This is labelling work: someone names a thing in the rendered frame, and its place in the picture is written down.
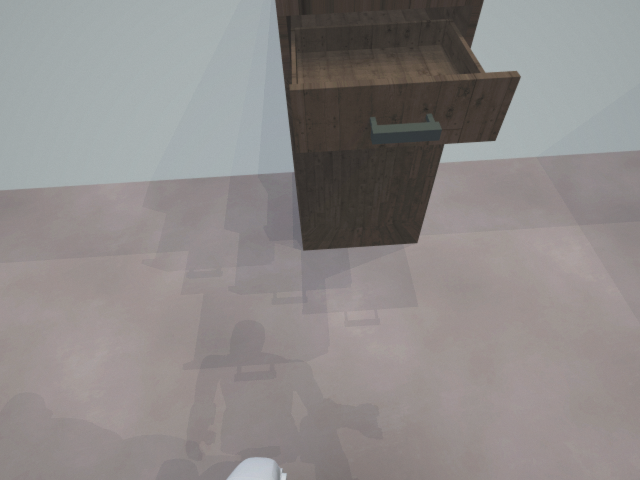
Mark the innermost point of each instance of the drawer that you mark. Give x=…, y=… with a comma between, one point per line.
x=396, y=72

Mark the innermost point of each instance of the cabinet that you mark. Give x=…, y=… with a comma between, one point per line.
x=364, y=197

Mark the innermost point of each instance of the left robot thigh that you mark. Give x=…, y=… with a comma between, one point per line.
x=258, y=468

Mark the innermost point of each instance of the handle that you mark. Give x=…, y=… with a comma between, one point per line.
x=409, y=132

